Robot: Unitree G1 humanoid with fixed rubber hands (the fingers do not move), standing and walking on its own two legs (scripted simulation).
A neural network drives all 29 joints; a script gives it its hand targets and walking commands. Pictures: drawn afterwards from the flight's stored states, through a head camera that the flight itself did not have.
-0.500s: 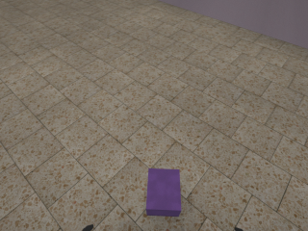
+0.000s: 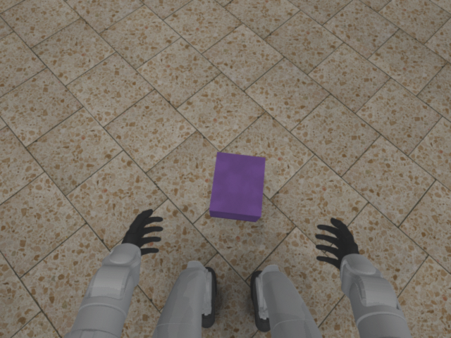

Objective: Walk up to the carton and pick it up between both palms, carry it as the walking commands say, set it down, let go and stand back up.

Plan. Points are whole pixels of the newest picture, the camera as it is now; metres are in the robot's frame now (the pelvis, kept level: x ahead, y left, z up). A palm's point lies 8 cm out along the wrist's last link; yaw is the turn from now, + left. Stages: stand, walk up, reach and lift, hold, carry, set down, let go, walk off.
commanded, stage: reach and lift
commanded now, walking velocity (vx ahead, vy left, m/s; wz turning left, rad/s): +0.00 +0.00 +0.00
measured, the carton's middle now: (237, 188) +0.50 -0.05 -0.63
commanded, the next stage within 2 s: none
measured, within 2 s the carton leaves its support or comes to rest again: neither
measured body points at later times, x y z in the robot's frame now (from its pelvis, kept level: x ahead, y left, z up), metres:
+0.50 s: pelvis -0.09 -0.02 -0.05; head +0.17 -0.01 +0.32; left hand +0.41 +0.15 -0.14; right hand +0.37 -0.21 -0.15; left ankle +0.06 +0.07 -0.67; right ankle +0.05 -0.14 -0.67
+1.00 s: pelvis -0.02 -0.01 -0.04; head +0.36 -0.02 +0.19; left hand +0.56 +0.13 -0.20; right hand +0.51 -0.23 -0.20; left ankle +0.07 +0.07 -0.66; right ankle +0.05 -0.14 -0.66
